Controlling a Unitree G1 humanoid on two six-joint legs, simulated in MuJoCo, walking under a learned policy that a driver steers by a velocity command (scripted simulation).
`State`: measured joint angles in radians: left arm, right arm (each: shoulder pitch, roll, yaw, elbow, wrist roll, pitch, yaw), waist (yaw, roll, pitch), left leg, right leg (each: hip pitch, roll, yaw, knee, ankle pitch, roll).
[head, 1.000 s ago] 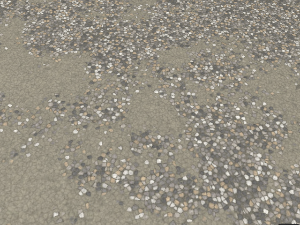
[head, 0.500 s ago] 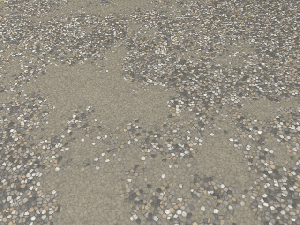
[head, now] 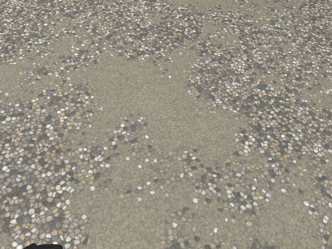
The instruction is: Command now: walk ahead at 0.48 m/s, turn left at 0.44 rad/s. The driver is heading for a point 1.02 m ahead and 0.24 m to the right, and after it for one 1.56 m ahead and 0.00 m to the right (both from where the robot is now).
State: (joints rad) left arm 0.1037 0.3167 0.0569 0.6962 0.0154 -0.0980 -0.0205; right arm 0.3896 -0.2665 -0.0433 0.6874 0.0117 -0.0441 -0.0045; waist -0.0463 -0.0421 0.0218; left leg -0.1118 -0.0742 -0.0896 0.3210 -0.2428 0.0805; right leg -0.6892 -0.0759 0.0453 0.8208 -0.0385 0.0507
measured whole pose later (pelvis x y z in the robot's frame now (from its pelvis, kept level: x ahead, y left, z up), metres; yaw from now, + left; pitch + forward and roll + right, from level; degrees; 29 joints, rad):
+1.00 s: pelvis +0.58 +0.04 +0.00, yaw -8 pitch +1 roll +2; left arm 0.19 0.32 0.07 0.72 -0.03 -0.02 -0.01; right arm 0.31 -0.27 -0.07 0.83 -0.01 -0.10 0.00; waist -0.05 -0.05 0.03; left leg -0.08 -0.02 0.15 0.28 -0.20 0.03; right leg -0.67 -0.10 0.05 0.97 -0.15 0.02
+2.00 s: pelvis +0.87 -0.07 +0.00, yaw -43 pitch +2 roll +0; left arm 0.18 0.31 0.08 0.60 -0.02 0.00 -0.03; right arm 0.37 -0.28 -0.06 0.80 -0.01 -0.06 -0.02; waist -0.09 -0.04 -0.01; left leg -0.03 0.05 0.09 0.29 -0.29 -0.02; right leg -0.66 -0.06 0.06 0.87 -0.13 0.04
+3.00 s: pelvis +0.97 -0.18 -0.01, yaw -14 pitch +2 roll -1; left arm 0.08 0.30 0.08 0.78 -0.01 0.00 0.01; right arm 0.17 -0.32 -0.07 0.60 0.01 0.05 -0.02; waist -0.02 0.01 0.04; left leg -0.33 -0.10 -0.19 0.51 -0.21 0.04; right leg -0.35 0.04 0.09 0.64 -0.35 0.07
